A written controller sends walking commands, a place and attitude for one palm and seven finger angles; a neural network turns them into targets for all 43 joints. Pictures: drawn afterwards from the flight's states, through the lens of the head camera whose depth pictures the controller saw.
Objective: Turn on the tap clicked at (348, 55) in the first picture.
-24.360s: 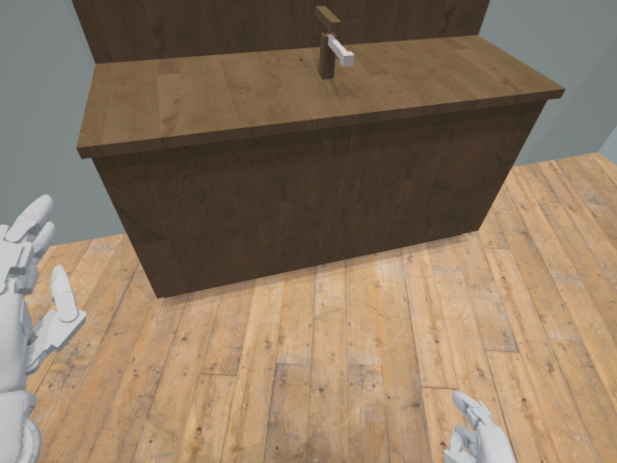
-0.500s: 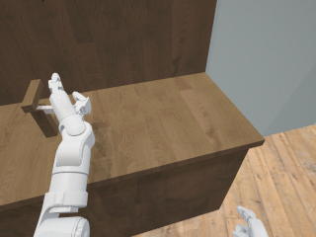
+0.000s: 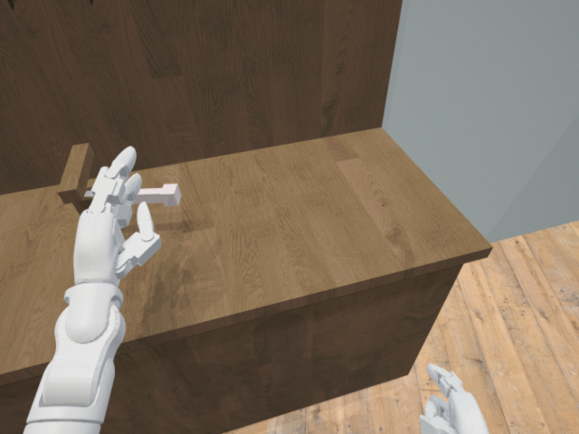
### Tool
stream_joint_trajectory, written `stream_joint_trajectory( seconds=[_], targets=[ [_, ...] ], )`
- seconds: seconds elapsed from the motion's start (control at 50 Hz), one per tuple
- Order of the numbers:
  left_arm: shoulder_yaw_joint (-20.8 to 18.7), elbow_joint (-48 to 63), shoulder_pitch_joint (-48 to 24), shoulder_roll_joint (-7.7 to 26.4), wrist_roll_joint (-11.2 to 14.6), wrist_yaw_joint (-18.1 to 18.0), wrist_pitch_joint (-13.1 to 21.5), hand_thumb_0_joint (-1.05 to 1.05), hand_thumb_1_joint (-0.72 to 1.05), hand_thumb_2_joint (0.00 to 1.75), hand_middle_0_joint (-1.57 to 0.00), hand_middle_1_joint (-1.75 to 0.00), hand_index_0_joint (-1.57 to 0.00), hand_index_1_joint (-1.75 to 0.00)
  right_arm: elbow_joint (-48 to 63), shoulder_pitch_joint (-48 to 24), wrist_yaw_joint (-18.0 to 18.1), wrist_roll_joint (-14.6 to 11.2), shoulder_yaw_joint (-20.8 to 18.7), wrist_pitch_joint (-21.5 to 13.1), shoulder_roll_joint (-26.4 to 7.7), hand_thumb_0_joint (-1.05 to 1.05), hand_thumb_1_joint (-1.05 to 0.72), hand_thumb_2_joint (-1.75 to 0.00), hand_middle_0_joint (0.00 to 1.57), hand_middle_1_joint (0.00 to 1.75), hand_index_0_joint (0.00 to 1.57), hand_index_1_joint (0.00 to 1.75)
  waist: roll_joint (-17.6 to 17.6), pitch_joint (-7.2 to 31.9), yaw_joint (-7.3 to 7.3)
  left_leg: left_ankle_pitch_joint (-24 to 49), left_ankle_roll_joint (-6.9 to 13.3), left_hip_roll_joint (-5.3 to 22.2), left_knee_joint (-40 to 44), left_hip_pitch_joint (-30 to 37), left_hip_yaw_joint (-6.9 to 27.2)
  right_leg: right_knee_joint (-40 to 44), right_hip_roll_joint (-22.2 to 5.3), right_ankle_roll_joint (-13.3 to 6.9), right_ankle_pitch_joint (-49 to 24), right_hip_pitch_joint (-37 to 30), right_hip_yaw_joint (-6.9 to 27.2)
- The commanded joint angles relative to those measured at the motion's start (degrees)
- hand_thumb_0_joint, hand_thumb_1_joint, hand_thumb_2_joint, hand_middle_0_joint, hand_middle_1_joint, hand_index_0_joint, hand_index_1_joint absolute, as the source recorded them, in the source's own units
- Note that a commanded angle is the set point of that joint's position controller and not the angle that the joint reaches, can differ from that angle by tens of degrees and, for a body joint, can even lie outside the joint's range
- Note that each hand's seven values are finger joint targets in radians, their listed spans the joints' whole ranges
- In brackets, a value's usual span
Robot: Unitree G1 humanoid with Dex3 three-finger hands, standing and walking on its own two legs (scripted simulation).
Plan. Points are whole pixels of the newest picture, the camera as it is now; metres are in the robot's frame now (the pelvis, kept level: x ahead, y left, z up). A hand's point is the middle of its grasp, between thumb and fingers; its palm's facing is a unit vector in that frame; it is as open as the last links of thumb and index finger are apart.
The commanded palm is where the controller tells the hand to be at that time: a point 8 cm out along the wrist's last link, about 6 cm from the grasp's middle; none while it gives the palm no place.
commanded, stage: draw the hand back beside the body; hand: left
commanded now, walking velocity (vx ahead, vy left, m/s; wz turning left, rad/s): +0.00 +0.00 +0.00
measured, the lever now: (171, 195) +0.47 +0.26 +0.09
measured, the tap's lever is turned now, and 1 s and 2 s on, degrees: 76 76 76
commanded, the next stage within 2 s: step back with the hand held close in 0.86 s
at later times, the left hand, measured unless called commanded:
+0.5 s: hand (103, 294) +0.22 +0.24 +0.15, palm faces +0.34 -0.89 -0.30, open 7.4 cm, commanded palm +0.18 +0.28 +0.17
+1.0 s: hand (88, 304) +0.20 +0.24 +0.15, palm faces +0.38 -0.87 -0.33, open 7.4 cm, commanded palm +0.16 +0.29 +0.17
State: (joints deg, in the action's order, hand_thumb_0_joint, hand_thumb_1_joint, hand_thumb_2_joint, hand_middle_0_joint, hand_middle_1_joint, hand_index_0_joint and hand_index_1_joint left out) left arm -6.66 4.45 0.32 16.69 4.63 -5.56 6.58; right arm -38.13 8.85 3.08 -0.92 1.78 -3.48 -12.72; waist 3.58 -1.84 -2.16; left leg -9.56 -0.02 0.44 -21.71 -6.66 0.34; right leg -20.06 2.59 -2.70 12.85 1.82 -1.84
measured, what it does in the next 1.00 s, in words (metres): stands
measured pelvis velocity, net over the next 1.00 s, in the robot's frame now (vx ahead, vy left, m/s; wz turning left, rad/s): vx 0.01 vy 0.01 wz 0.01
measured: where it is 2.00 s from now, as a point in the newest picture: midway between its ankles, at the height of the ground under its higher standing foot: outside the picture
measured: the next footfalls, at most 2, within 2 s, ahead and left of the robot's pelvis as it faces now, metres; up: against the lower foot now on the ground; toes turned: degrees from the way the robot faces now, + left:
left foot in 1.82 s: -0.03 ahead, +0.16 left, +0.00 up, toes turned +3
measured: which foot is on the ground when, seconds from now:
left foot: down 0.00-1.00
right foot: down 0.00-1.00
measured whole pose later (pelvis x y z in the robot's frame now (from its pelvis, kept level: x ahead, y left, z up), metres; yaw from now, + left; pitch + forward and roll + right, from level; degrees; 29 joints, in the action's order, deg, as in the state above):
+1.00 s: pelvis +0.01 +0.01 +0.00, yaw +1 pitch -6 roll -1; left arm -13.6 21.2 23.7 19.0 4.2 -5.4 6.6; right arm -36.4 10.1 3.3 0.3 1.6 -5.1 -12.7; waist 3.3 -1.1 -3.3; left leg -12.1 0.4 0.4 -25.3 -7.3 1.0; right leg -20.5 2.7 -2.3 14.0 0.8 -2.5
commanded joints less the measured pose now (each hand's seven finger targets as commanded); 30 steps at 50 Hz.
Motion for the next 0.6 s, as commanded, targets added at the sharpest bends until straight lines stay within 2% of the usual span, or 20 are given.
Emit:
stream_joint_trajectory(
  seconds=[0.0,0.02,0.04,0.12,0.16,0.2,0.22,0.28,0.38,0.42,0.44,0.5,0.52,0.56,0.58],
  targets=[
    [-9.37,12.06,-4.13,11.83,0.42,0.25,3.21,0.0,0.9,0.9,-0.18,-0.25,-0.18,-0.25,10.92,-8.31,0.57,0.08,-2.47,-1.83,-6.27,0.0,-0.9,-0.9,0.2,0.3,0.2,0.3,-4.04,8.2,-1.13,4.53,2.37,0.71,2.01,5.33,0.5,5.05,-2.51,0.85,-9.23,2.97,1.58],
    [-11.59,13.45,-2.81,13.76,0.38,0.27,3.43,0.0,0.9,0.9,-0.18,-0.25,-0.18,-0.25,10.91,-8.29,0.54,0.23,-2.42,-1.55,-6.32,0.0,-0.9,-0.9,0.2,0.3,0.2,0.3,-2.52,7.71,-1.6,4.86,2.09,0.74,2.33,4.69,0.92,5.17,-2.5,0.63,-9.22,2.6,1.37],
    [-10.77,15.47,-2.56,12.68,0.33,0.48,3.56,0.0,0.9,0.9,-0.18,-0.25,-0.18,-0.25,11.54,-8.37,0.49,0.31,-2.15,-1.41,-5.79,0.0,-0.9,-0.9,0.2,0.3,0.2,0.3,0.49,7.77,-1.54,4.76,1.96,0.7,2.28,4.61,0.66,5.02,-2.63,0.55,-9.08,2.53,1.45],
    [-11.36,22.15,-4.13,13.7,0.06,0.15,4.04,0.0,0.9,0.9,-0.19,-0.26,-0.19,-0.26,12.15,-8.99,0.5,0.51,-1.69,-2.32,-5.49,0.0,-0.9,-0.9,0.2,0.3,0.2,0.3,3.02,6.22,-0.96,4.05,1.68,0.87,1.91,5.54,1.11,6.15,-2.31,0.29,-7.57,4.41,1.33],
    [-10.12,23.94,-2.59,12.36,-0.22,-0.08,4.2,0.0,0.9,0.9,-0.19,-0.27,-0.19,-0.27,12.3,-8.42,0.44,0.65,-1.8,-3.12,-5.58,0.0,-0.9,-0.9,0.2,0.3,0.2,0.3,3.89,7.71,-0.72,4.76,1.63,1.01,1.59,6.65,1.15,5.6,-2.22,0.21,-8.15,4.17,1.23],
    [-8.75,23.77,0.64,10.67,-0.18,-0.06,4.01,0.0,0.9,0.9,-0.19,-0.28,-0.19,-0.28,12.09,-8.22,0.33,0.68,-2.01,-3.71,-5.9,0.0,-0.9,-0.9,0.2,0.3,0.2,0.3,1.47,7.77,-0.63,5.86,1.69,1.2,1.33,7.11,1.27,5.34,-2.14,0.26,-9.18,4.09,1.15],
    [-7.93,23.19,1.84,9.6,-0.33,-0.01,3.67,0.0,0.9,0.9,-0.19,-0.28,-0.19,-0.28,11.99,-8.61,0.31,0.73,-1.77,-3.75,-5.94,0.0,-0.9,-0.9,0.2,0.3,0.2,0.3,1.35,6.21,-0.54,5.64,1.66,1.18,1.65,7.01,1.58,5.55,-1.93,0.22,-8.5,4.93,1.01],
    [-7.5,21.51,5.26,8.6,-0.06,-0.03,3.37,0.0,0.9,0.9,-0.2,-0.29,-0.2,-0.29,11.45,-8.21,0.41,0.7,-2.42,-3.75,-6.63,0.0,-0.9,-0.9,0.2,0.3,0.2,0.3,-3.39,4.97,-0.38,4.67,1.96,1.43,1.36,6.25,1.52,5.52,-2.03,0.55,-7.63,5.54,1.0],
    [-10.53,25.55,9.94,10.83,-0.19,-0.26,3.84,0.0,0.9,0.9,-0.2,-0.3,-0.2,-0.3,11.44,-8.07,0.39,0.9,-2.71,-3.73,-6.61,0.0,-0.9,-0.9,0.2,0.3,0.2,0.3,-1.3,6.25,-1.2,6.45,2.07,1.18,0.76,5.92,1.54,4.84,-2.42,0.37,-9.61,4.16,1.22],
    [-12.64,28.11,11.65,12.76,-0.35,-0.47,4.02,0.0,0.9,0.9,-0.2,-0.3,-0.2,-0.3,11.37,-8.01,0.26,0.97,-2.57,-3.82,-6.59,0.0,-0.9,-0.9,0.2,0.3,0.2,0.3,1.15,6.82,-1.57,7.18,1.74,1.09,0.81,5.61,1.95,4.53,-2.4,0.05,-9.95,3.28,1.23],
    [-12.45,29.72,12.26,12.19,-0.37,-0.53,4.24,0.0,0.9,0.9,-0.2,-0.3,-0.2,-0.3,11.67,-7.88,0.2,0.93,-2.54,-3.92,-6.28,0.0,-0.9,-0.9,0.2,0.3,0.2,0.3,2.91,7.52,-1.63,7.15,1.59,1.02,0.72,5.47,1.96,4.23,-2.5,-0.02,-9.89,2.98,1.17],
    [-13.38,30.29,16.46,12.35,0.05,-0.5,3.8,0.0,0.9,0.9,-0.2,-0.3,-0.2,-0.3,11.92,-7.86,0.12,0.96,-2.48,-4.11,-6.13,0.0,-0.9,-0.9,0.2,0.3,0.2,0.3,1.37,5.87,-1.72,7.53,1.6,1.29,0.2,4.34,1.94,4.15,-2.6,0.08,-10.62,3.42,0.96],
    [-14.19,30.4,17.39,12.85,0.07,-0.55,3.58,0.0,0.9,0.9,-0.2,-0.3,-0.2,-0.3,11.93,-8.03,0.15,1.02,-2.39,-4.05,-6.15,0.0,-0.9,-0.9,0.2,0.3,0.2,0.3,2.27,4.63,-1.72,6.87,1.56,1.25,0.35,3.91,2.08,4.51,-2.55,-0.01,-9.8,3.96,1.03],
    [-13.62,30.11,19.11,11.82,0.17,-0.44,3.44,0.0,0.9,0.9,-0.2,-0.3,-0.2,-0.3,12.03,-7.9,0.17,0.92,-2.48,-4.05,-6.12,0.0,-0.9,-0.9,0.2,0.3,0.2,0.3,0.48,3.27,-1.48,5.69,1.58,1.53,0.1,3.24,2.13,4.51,-2.48,0.16,-8.59,5.1,0.84],
    [-12.46,30.3,17.66,10.89,0.12,-0.31,3.34,0.0,0.9,0.9,-0.2,-0.3,-0.2,-0.3,12.0,-8.06,0.27,0.9,-2.42,-4.09,-6.19,0.0,-0.9,-0.9,0.2,0.3,0.2,0.3,0.85,3.13,-1.11,5.16,1.66,1.41,-0.1,3.46,1.95,4.69,-2.48,0.22,-8.1,5.69,0.96]
  ],
)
